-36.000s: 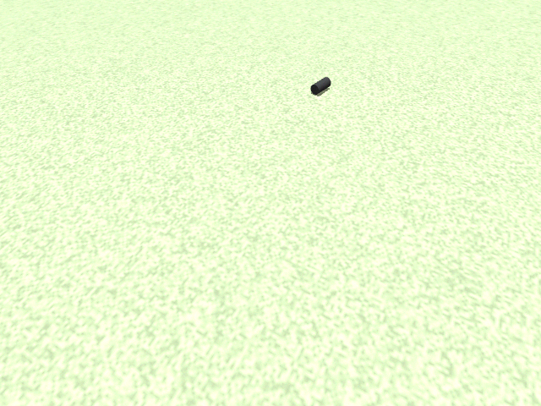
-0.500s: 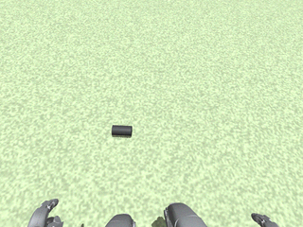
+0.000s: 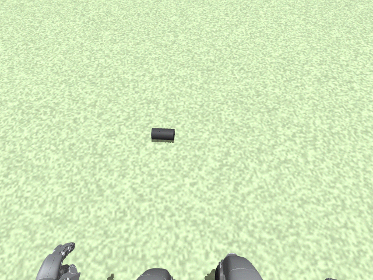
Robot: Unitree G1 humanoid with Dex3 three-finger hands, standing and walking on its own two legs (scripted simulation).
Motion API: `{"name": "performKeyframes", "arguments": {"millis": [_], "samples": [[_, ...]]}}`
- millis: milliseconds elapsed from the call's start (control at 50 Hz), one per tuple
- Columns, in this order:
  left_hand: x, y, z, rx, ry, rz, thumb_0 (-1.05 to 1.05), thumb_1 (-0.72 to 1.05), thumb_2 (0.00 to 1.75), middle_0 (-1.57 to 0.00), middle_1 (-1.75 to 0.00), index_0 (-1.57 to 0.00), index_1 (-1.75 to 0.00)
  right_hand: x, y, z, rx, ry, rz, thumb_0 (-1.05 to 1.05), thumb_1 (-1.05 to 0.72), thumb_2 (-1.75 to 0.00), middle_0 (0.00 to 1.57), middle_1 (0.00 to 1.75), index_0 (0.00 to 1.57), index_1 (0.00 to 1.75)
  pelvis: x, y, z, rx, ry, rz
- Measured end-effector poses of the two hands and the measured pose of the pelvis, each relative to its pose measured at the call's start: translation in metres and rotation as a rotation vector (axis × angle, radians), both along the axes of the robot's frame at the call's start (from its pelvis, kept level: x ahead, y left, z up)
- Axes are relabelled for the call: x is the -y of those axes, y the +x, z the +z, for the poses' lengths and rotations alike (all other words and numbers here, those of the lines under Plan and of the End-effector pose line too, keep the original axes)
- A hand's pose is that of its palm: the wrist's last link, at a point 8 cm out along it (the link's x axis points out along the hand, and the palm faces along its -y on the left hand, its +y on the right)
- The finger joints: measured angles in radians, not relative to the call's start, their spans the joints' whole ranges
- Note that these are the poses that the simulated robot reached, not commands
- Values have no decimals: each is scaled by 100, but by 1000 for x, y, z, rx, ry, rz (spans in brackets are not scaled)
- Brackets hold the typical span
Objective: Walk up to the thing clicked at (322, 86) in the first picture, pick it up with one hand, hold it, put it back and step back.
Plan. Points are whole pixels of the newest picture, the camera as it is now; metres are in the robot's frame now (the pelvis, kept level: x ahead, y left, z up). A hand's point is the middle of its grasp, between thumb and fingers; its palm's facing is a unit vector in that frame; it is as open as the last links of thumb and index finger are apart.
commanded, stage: step back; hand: left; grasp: from above
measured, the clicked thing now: (163, 134) +0.93 +0.19 -0.71
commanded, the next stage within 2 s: stand in 1.48 s
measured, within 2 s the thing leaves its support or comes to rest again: neither
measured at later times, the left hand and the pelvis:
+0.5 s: hand out of the picture -0.10 +0.24 -0.13, palm faces -0.04 -0.91 -0.41, open 7.3 cm; pelvis -0.16 -0.03 +0.01, yaw -4 degrees
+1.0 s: hand out of the picture -0.10 +0.24 -0.12, palm faces +0.03 -0.92 -0.39, open 7.3 cm; pelvis -0.17 -0.03 +0.02, yaw +0 degrees
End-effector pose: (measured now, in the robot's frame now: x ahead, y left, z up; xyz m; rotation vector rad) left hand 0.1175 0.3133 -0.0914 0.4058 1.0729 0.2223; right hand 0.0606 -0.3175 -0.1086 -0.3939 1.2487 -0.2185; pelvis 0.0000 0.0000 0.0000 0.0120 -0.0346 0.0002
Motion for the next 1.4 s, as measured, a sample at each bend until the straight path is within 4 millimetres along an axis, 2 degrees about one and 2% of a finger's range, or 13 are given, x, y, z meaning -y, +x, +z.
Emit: {"name": "performKeyframes", "arguments": {"millis": [100, 180, 260, 340, 420, 480, 600, 740, 880, 980, 1060, 1240, 1400], "samples": [[-1, -27, -6, -3, -30, 14, 0, 91, 90, -20, -30, -21, -30, -13, -38, 9, -2, 11, 8, 1, -90, -89, 20, 30, 21, 30, -3, -39, 5, 23, -9, -5], [5, -57, -5, -15, -51, 14, 0, 91, 90, -20, -30, -21, -30, -10, -55, 20, 42, -4, 10, 1, -90, -89, 20, 30, 21, 30, 1, -66, 11, 11, -25, -27], [12, -97, -8, -57, -49, -9, 0, 91, 90, -20, -30, -21, -30, 0, -65, 24, 118, -11, 18, 1, -90, -89, 20, 30, 21, 30, 8, -96, 10, 4, -26, -60], [22, -141, -13, -92, -27, -23, 0, 91, 90, -20, -30, -21, -30, 19, -82, 15, 178, -4, 12, 1, -90, -89, 20, 30, 21, 30, 20, -128, 0, 1, -25, -96], [31, -191, -6, -127, -23, 4, 0, 91, 90, -20, -30, -21, -30, 29, -115, 11, 159, 8, -26, 1, -90, -89, 20, 30, 21, 30, 27, -150, 4, 15, -13, -92], [31, -217, 1, -134, -14, 31, 1, 90, 90, -21, -30, -21, -30, 31, -141, 9, 122, 20, -31, 1, -91, -89, 20, 30, 20, 30, 27, -161, 9, 16, 4, -76], [16, -241, 5, -92, -6, 65, 1, 90, 90, -21, -30, -21, -30, 24, -187, 1, 5, 33, -8, 1, -91, -89, 20, 30, 20, 30, 22, -176, 8, 9, -3, -18], [5, -249, 1, -120, -27, 80, 1, 91, 90, -20, -30, -21, -30, 4, -208, 9, 10, 59, -23, 1, -90, -89, 20, 30, 20, 30, 16, -183, 14, 17, 11, -16], [21, -232, 2, -89, -28, 50, 1, 91, 90, -20, -30, -21, -30, 17, -201, 6, 33, 70, -38, 1, -90, -89, 20, 30, 21, 30, 31, -179, 13, 18, -14, -25], [35, -228, 6, -51, -40, 69, 0, 91, 90, -20, -30, -21, -30, 25, -179, 6, 29, 56, -19, 1, -90, -89, 20, 30, 20, 30, 34, -169, 15, 19, -16, -7], [34, -226, 8, -60, -48, 82, 0, 90, 90, -21, -30, -21, -30, 24, -158, 10, 35, 49, 13, 1, -91, -89, 20, 30, 20, 30, 29, -159, 18, 15, -14, 6], [9, -204, -15, -106, -68, 107, 0, 91, 90, -21, -30, -21, -30, -5, -115, 10, 63, 32, 39, 1, -91, -89, 20, 30, 20, 30, 9, -143, 9, 14, -5, 9], [12, -187, -13, -124, -75, 74, 0, 91, 90, -20, -30, -21, -30, -25, -79, 16, 120, 76, 43, 1, -90, -89, 20, 30, 21, 30, 9, -135, 16, 0, -24, -12]]}}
